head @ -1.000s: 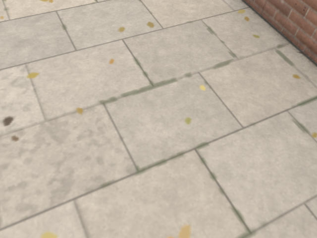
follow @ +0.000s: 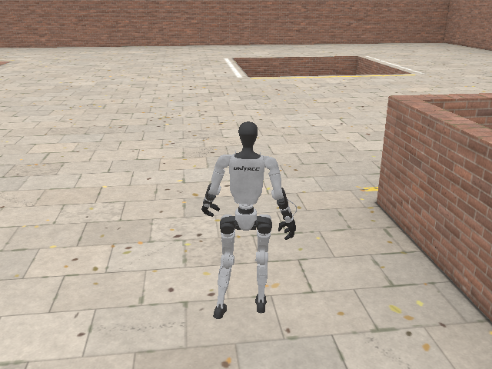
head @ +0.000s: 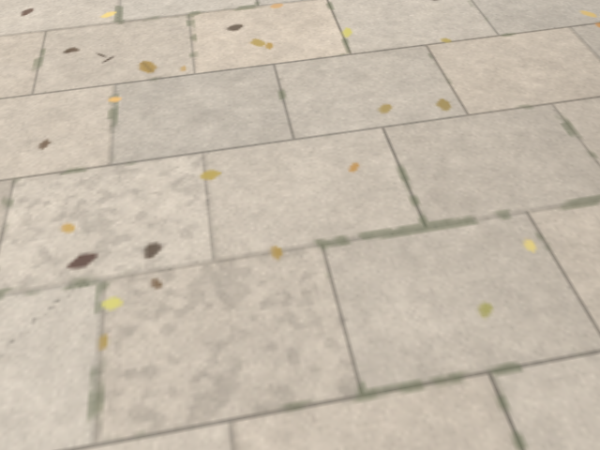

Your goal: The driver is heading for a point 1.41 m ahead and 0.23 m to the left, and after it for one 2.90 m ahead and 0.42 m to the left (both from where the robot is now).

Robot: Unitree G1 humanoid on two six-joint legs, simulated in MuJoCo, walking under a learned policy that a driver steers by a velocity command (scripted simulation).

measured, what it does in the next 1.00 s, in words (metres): walks ahead: left foot, then right foot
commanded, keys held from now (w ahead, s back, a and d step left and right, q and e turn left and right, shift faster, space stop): w+q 0.54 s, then w+e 0.46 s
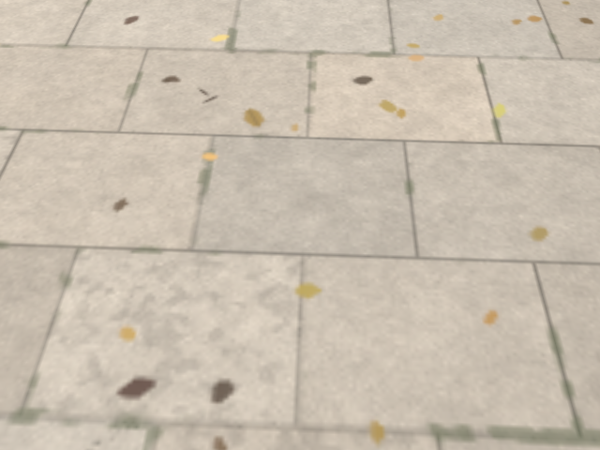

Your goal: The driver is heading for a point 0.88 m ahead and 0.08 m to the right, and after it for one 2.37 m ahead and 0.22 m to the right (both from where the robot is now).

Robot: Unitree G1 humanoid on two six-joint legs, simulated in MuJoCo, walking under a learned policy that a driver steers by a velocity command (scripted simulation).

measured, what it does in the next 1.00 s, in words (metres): walks ahead: left foot, then right foot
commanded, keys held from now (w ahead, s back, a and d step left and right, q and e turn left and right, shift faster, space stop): w+e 0.38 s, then w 0.36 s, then w+q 0.20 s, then q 0.06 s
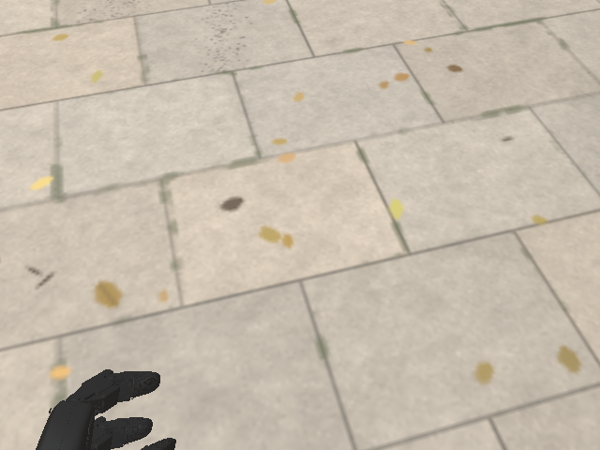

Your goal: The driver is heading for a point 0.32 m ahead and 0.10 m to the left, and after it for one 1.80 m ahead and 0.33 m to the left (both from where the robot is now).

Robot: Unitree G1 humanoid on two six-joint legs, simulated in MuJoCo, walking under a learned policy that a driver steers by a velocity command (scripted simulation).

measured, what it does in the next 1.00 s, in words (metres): walks ahead, turning left: left foot, then right foot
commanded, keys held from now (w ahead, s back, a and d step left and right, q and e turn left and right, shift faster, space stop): q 0.30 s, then w+q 0.06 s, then q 0.26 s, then e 0.38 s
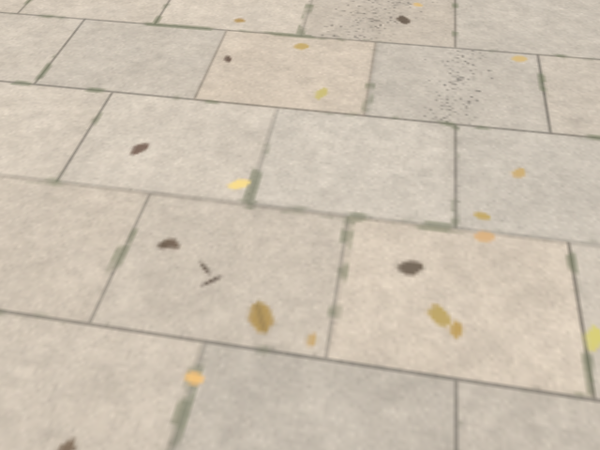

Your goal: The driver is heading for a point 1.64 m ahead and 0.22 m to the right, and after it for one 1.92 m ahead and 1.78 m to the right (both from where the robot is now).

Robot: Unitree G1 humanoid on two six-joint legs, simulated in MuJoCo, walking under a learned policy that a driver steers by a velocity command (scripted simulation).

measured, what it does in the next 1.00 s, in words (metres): steps on the spot: right foot, then left foot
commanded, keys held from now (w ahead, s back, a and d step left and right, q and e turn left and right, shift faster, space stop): e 0.48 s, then no key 0.02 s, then q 0.50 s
